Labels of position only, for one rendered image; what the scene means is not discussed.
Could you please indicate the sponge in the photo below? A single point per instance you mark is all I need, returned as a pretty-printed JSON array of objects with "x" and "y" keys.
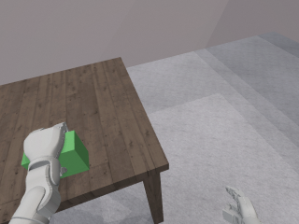
[{"x": 74, "y": 156}]

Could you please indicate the left robot hand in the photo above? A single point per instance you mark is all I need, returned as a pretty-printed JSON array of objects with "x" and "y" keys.
[{"x": 46, "y": 143}]

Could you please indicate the right robot hand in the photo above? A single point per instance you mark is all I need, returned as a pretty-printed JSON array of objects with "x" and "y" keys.
[{"x": 235, "y": 213}]

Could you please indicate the table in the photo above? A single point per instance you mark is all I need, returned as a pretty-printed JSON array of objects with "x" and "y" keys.
[{"x": 99, "y": 102}]

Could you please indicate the left robot forearm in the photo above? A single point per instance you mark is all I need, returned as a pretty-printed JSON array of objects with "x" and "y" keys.
[{"x": 41, "y": 198}]

